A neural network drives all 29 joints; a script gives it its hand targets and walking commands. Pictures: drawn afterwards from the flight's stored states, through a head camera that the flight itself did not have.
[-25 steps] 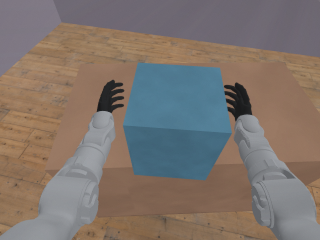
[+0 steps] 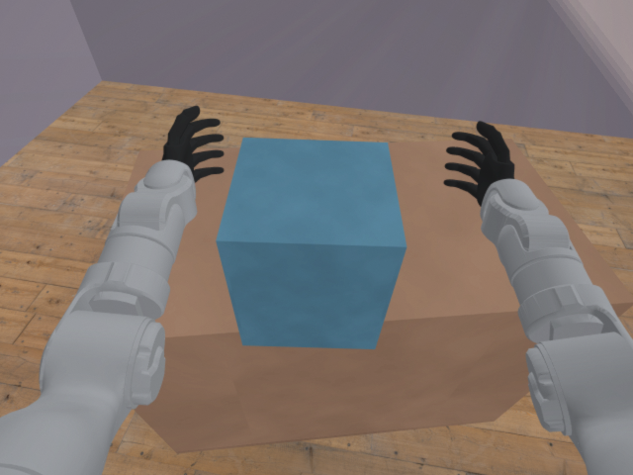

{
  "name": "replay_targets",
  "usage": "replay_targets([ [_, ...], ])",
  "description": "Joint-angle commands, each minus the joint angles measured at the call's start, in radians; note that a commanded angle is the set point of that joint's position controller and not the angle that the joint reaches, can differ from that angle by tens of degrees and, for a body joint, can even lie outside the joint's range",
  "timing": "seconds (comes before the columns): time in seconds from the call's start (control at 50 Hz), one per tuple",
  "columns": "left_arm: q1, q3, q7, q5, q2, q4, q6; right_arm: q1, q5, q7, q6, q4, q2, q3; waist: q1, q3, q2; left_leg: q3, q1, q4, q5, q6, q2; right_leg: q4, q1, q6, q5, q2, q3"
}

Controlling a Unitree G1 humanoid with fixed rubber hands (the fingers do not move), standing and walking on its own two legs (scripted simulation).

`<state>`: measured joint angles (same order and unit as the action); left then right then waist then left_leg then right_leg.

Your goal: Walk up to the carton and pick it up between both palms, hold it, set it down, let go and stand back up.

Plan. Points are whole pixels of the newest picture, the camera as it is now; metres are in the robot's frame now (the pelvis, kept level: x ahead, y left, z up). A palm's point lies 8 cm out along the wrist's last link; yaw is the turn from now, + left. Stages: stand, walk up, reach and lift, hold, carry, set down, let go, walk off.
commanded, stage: set down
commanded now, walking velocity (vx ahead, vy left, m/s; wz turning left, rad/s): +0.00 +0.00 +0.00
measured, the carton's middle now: (312, 248) +0.43 +0.03 +0.03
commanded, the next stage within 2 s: none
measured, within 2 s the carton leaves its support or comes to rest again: neither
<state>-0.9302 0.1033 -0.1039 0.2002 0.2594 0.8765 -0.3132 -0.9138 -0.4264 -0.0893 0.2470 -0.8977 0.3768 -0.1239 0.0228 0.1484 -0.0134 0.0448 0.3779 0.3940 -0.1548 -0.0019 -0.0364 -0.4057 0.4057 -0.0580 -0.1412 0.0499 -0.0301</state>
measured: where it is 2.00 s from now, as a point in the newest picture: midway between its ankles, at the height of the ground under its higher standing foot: outside the picture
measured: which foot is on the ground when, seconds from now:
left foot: down 0.00-1.00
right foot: down 0.00-1.00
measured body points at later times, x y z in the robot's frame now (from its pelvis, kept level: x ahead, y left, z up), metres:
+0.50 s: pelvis +0.02 +0.01 +0.01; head +0.02 +0.03 +0.46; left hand +0.42 +0.22 +0.16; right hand +0.44 -0.19 +0.15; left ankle +0.02 +0.14 -0.74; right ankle +0.03 -0.07 -0.74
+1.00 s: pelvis +0.00 +0.01 +0.01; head +0.00 +0.04 +0.46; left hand +0.35 +0.24 +0.10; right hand +0.38 -0.18 +0.11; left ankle +0.02 +0.14 -0.74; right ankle +0.03 -0.07 -0.74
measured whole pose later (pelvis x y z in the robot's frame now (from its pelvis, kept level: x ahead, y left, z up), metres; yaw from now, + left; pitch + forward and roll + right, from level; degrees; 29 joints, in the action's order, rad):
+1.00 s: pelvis +0.00 +0.01 +0.01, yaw +1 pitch -1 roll +0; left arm -0.38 0.14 -0.09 0.13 0.20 0.21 -0.51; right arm -0.41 -0.34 0.00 0.25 -0.46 0.32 0.02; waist 0.02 0.01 -0.06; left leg 0.03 0.18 0.34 -0.15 0.01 -0.02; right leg -0.33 0.19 -0.05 -0.13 0.04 -0.04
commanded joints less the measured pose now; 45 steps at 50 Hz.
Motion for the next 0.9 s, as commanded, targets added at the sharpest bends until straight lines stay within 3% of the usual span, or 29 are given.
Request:
replay_targets([
  [0.0, -0.407, 0.029, 0.004, -0.016, 0.216, -0.122, 0.006, -0.471, 0.015, 0.007, 0.014, 0.09, 0.12, 0.056, 0.048, 0.396, -0.087, -0.031, 0.042, -0.058, 0.008, -0.04, 0.036, 0.053, -0.41, 0.084, 0.005, -0.052, 0.117],
  [0.08, -0.56, -0.046, -0.012, 0.034, 0.202, -0.19, 0.008, -0.566, 0.048, 0.032, 0.018, 0.07, 0.163, 0.144, -0.001, 0.434, 0.0, -0.039, -0.06, -0.025, -0.016, 0.001, 0.028, 0.053, -0.246, 0.051, -0.025, -0.037, 0.064],
  [0.12, -0.561, -0.07, -0.025, 0.06, 0.202, -0.254, 0.014, -0.569, 0.069, 0.039, 0.002, 0.131, 0.159, 0.178, -0.02, 0.484, 0.015, -0.041, -0.093, 0.0, 0.006, 0.01, 0.032, 0.045, -0.22, 0.055, 0.014, -0.037, 0.057],
  [0.18, -0.525, -0.06, -0.025, 0.065, 0.216, -0.388, -0.025, -0.53, 0.075, 0.029, 0.002, 0.246, 0.18, 0.208, -0.05, 0.58, 0.04, -0.052, -0.163, 0.017, 0.134, 0.019, 0.044, 0.023, -0.284, 0.07, 0.23, -0.031, 0.051],
  [0.22, -0.515, -0.046, -0.016, 0.066, 0.24, -0.5, -0.071, -0.504, 0.068, 0.021, 0.016, 0.327, 0.197, 0.216, -0.062, 0.641, 0.026, -0.046, -0.177, 0.021, 0.188, 0.026, 0.054, 0.006, -0.372, 0.083, 0.368, -0.028, 0.056],
  [0.3, -0.298, -0.009, 0.017, 0.01, 0.182, -0.585, -0.156, -0.3, 0.04, 0.017, 0.02, 0.303, 0.201, 0.172, -0.086, 0.559, 0.059, -0.044, -0.263, 0.011, 0.317, 0.044, 0.059, -0.007, -0.444, 0.099, 0.588, -0.02, 0.057],
  [0.36, -0.202, 0.023, 0.029, -0.031, 0.16, -0.653, -0.19, -0.244, 0.025, 0.027, 0.01, 0.34, 0.206, 0.153, -0.052, 0.503, 0.058, -0.048, -0.292, -0.013, 0.353, 0.045, 0.052, 0.001, -0.478, 0.095, 0.552, -0.009, 0.043],
  [0.4, -0.177, 0.031, 0.02, -0.043, 0.157, -0.711, -0.214, -0.233, 0.012, 0.039, 0.01, 0.371, 0.229, 0.176, -0.046, 0.468, 0.089, -0.054, -0.311, -0.014, 0.366, 0.051, 0.049, 0.02, -0.446, 0.083, 0.482, 0.002, 0.038],
  [0.42, -0.156, 0.036, 0.015, -0.048, 0.153, -0.757, -0.221, -0.229, 0.008, 0.044, -0.001, 0.435, 0.238, 0.179, -0.033, 0.468, 0.09, -0.049, -0.318, -0.009, 0.378, 0.053, 0.048, 0.026, -0.45, 0.075, 0.467, 0.007, 0.032],
  [0.44, -0.172, 0.038, 0.013, -0.047, 0.151, -0.755, -0.237, -0.247, 0.015, 0.05, 0.002, 0.428, 0.254, 0.195, -0.042, 0.434, 0.079, -0.053, -0.308, -0.013, 0.361, 0.052, 0.046, 0.034, -0.425, 0.07, 0.433, 0.009, 0.03],
  [0.48, -0.169, 0.041, 0.006, -0.036, 0.162, -0.814, -0.249, -0.259, -0.005, 0.056, 0.003, 0.519, 0.258, 0.186, -0.022, 0.454, 0.031, -0.05, -0.272, -0.011, 0.354, 0.034, 0.048, 0.024, -0.443, 0.069, 0.447, 0.007, 0.036],
  [0.5, -0.058, 0.046, 0.006, -0.036, 0.147, -0.808, -0.259, -0.149, -0.015, 0.063, 0.001, 0.516, 0.263, 0.177, -0.031, 0.424, 0.023, -0.051, -0.291, -0.018, 0.357, 0.029, 0.049, 0.025, -0.446, 0.069, 0.467, 0.007, 0.041],
  [0.52, -0.152, 0.045, 0.002, -0.02, 0.165, -0.844, -0.263, -0.24, -0.019, 0.067, 0.003, 0.563, 0.281, 0.181, -0.025, 0.439, 0.015, -0.055, -0.26, -0.014, 0.351, 0.029, 0.049, 0.017, -0.435, 0.069, 0.448, 0.006, 0.043],
  [0.56, -0.165, 0.022, -0.015, 0.003, 0.161, -0.894, -0.266, -0.261, -0.031, 0.076, 0.013, 0.625, 0.276, 0.185, -0.017, 0.461, -0.001, -0.056, -0.245, -0.017, 0.325, 0.022, 0.044, 0.011, -0.421, 0.07, 0.424, 0.008, 0.038],
  [0.58, 0.018, 0.033, -0.014, -0.017, 0.122, -0.848, -0.273, -0.069, -0.03, 0.082, 0.012, 0.574, 0.258, 0.157, -0.021, 0.411, -0.035, -0.063, -0.285, -0.022, 0.349, 0.019, 0.036, 0.019, -0.435, 0.07, 0.452, 0.011, 0.041],
  [0.66, -0.073, 0.051, -0.007, -0.002, 0.15, -0.893, -0.263, -0.146, -0.035, 0.093, 0.024, 0.63, 0.262, 0.16, 0.005, 0.434, -0.072, -0.045, -0.21, -0.035, 0.286, 0.004, 0.045, 0.015, -0.461, 0.077, 0.431, -0.002, 0.054],
  [0.7, -0.015, 0.068, -0.003, -0.016, 0.131, -0.841, -0.262, -0.082, -0.023, 0.097, 0.026, 0.588, 0.257, 0.16, 0.011, 0.379, -0.075, -0.046, -0.215, -0.051, 0.254, -0.004, 0.043, 0.035, -0.444, 0.074, 0.373, -0.007, 0.065],
  [0.76, 0.0, 0.07, -0.002, -0.024, 0.12, -0.817, -0.248, -0.085, -0.01, 0.1, 0.03, 0.582, 0.234, 0.171, 0.022, 0.322, -0.07, -0.038, -0.193, -0.07, 0.183, -0.01, 0.043, 0.056, -0.421, 0.07, 0.281, -0.015, 0.074],
  [0.78, 0.081, 0.071, 0.003, -0.046, 0.09, -0.797, -0.242, 0.013, 0.003, 0.101, 0.027, 0.534, 0.205, 0.164, 0.027, 0.279, -0.057, -0.035, -0.214, -0.081, 0.164, -0.009, 0.043, 0.066, -0.423, 0.072, 0.261, -0.018, 0.077],
  [0.8, 0.09, 0.072, 0.008, -0.042, 0.093, -0.828, -0.23, 0.019, 0.006, 0.099, 0.013, 0.572, 0.191, 0.159, 0.026, 0.298, -0.059, -0.025, -0.226, -0.081, 0.19, -0.009, 0.049, 0.072, -0.437, 0.071, 0.28, -0.016, 0.076],
  [0.88, 0.152, 0.068, 0.021, -0.067, 0.077, -0.846, -0.178, 0.113, 0.064, 0.088, -0.017, 0.569, 0.149, 0.212, 0.001, 0.236, -0.024, -0.021, -0.225, -0.094, 0.104, -0.005, 0.053, 0.099, -0.415, 0.067, 0.175, -0.025, 0.079],
])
